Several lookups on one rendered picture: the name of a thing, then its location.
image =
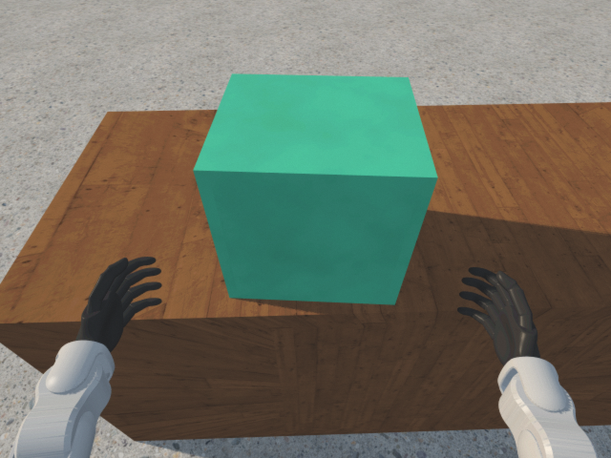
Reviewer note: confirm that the carton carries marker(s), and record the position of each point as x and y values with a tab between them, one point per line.
315	187

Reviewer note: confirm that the pedestal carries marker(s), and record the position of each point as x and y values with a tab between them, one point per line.
522	188

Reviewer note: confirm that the robot left forearm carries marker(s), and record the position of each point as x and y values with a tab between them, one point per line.
69	397

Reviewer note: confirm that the right robot hand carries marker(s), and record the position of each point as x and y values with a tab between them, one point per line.
510	320

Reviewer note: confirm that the left robot hand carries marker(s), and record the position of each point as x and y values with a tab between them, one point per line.
109	306

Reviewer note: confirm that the robot right forearm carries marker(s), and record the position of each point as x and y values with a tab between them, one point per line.
540	412

